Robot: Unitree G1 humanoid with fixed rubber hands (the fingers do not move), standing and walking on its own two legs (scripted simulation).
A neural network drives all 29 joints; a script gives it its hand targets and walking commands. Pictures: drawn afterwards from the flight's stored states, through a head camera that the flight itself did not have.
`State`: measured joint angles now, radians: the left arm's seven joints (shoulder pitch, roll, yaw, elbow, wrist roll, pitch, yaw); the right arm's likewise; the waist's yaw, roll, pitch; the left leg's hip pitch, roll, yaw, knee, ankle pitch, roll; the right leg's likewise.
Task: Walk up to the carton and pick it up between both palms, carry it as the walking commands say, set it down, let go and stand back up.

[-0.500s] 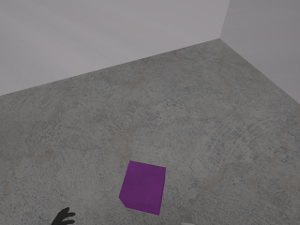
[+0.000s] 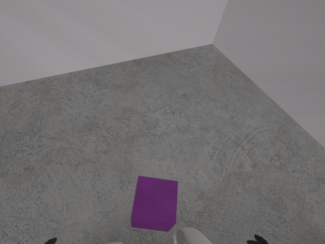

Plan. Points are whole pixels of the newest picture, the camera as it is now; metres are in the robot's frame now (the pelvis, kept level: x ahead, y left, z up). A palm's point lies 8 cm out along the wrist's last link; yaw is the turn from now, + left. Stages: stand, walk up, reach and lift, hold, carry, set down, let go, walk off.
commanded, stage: walk up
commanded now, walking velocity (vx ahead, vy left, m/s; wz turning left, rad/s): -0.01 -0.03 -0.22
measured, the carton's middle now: (153, 204) +0.36 -0.02 -0.65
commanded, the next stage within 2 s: none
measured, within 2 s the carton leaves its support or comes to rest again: neither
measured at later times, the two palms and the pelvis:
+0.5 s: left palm out of the picture +0.12 +0.19 -0.10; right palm out of the picture -0.03 -0.29 -0.14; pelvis -0.02 -0.04 +0.00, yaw -4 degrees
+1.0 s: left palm out of the picture -0.02 +0.19 -0.13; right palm out of the picture -0.02 -0.31 -0.15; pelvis -0.07 -0.06 -0.01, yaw -3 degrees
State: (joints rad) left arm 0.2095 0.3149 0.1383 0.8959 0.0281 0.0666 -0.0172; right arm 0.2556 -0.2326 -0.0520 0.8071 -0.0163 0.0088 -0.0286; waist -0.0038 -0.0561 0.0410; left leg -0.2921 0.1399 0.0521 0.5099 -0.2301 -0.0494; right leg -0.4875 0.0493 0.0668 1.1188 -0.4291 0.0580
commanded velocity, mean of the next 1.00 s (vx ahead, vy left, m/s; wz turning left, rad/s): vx -0.04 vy -0.02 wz -0.08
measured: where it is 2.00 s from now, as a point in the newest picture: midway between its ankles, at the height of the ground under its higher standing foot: outside the picture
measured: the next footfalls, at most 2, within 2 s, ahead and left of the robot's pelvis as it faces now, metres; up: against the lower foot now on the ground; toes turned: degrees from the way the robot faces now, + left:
right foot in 0.30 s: -0.05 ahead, -0.16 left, +0.00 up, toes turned +6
left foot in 0.60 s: +0.02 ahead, +0.08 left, +0.00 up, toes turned +0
